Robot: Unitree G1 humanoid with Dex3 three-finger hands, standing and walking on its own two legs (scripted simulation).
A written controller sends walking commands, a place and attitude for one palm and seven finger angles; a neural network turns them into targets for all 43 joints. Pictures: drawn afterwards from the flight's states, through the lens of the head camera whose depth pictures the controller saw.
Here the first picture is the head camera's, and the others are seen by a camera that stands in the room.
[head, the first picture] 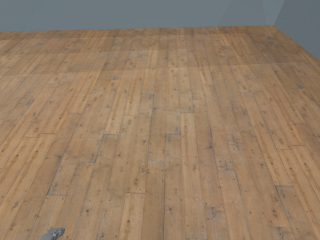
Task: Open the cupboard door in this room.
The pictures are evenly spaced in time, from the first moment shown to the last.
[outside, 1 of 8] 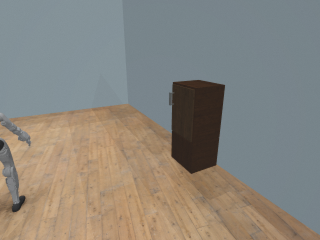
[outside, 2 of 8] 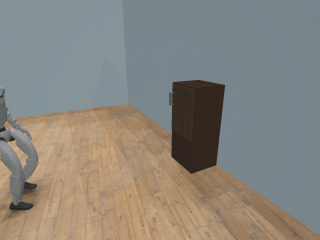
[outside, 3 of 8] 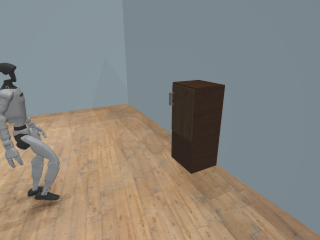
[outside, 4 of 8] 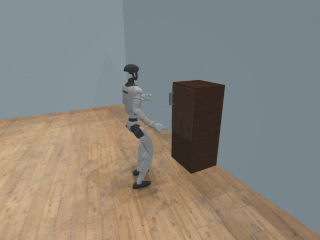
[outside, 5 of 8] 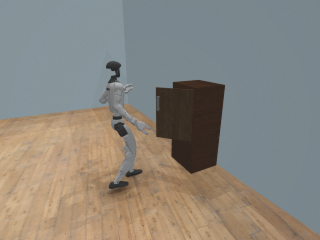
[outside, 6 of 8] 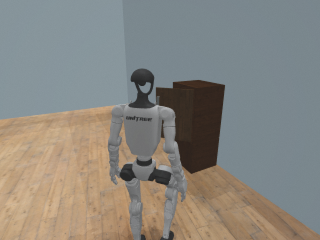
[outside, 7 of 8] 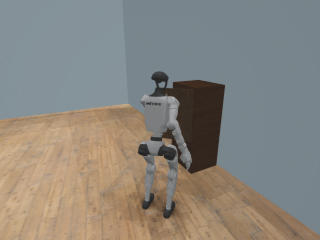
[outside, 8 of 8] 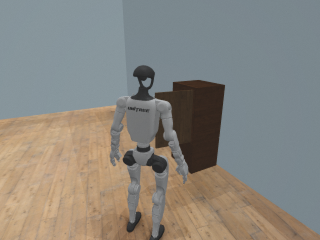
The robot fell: no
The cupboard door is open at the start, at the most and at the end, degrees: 0 84 84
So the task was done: yes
